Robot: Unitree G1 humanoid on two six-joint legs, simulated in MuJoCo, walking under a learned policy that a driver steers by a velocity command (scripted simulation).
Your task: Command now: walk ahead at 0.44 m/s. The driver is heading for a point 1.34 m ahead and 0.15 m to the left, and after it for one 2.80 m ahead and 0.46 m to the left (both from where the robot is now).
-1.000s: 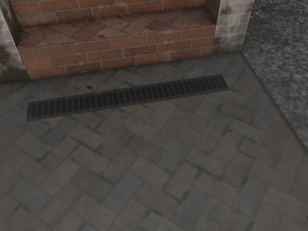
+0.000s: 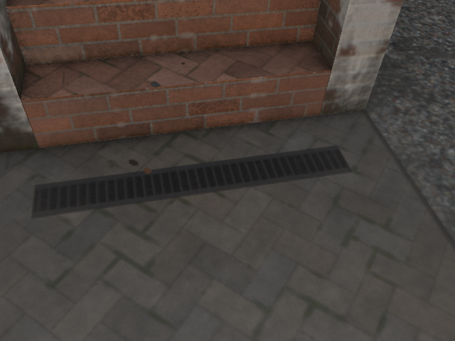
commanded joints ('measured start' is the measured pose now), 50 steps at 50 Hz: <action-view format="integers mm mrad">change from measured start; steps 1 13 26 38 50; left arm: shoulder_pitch -77 -477 -45 -100 -52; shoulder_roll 63 38 156 144 152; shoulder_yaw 20 21 63 39 42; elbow -106 -248 -144 -94 -69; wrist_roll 10 17 34 39 32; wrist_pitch -42 -12 -19 -28 18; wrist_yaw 2 -32 -39 -21 -10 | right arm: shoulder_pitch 62 248 215 -147 11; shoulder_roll -86 -114 -110 -87 -219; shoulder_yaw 3 10 9 -20 -70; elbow -14 30 -23 -167 -146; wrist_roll -11 -18 13 -11 0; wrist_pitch -4 28 -11 36 7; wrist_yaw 18 -44 -5 -40 0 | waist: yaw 1 -56 130 26 -107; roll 44 79 -128 -17 -17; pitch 120 138 -279 52 -143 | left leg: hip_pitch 187 270 -419 -399 164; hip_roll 270 203 2 179 79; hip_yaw -414 -140 -213 -81 -36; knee -470 -539 848 208 -123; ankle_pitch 111 517 -156 372 277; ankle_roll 111 80 13 -53 71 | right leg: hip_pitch -398 -437 664 122 244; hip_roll -100 -71 -362 -168 -155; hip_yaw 13 -118 597 8 -72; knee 104 -453 -873 -1063 -525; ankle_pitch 205 479 111 417 707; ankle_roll -52 17 -309 -184 -71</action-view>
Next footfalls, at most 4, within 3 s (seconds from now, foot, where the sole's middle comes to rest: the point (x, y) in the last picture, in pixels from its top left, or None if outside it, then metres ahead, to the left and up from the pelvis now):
0.46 right None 0.42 -0.10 -0.76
1.00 left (176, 285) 0.70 0.15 -0.76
1.56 right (248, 206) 1.02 -0.09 -0.76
2.12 left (189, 169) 1.20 0.14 -0.76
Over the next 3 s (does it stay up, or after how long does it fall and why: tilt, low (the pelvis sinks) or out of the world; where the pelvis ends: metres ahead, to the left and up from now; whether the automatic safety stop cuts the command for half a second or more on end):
stays up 1.36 0.15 0.22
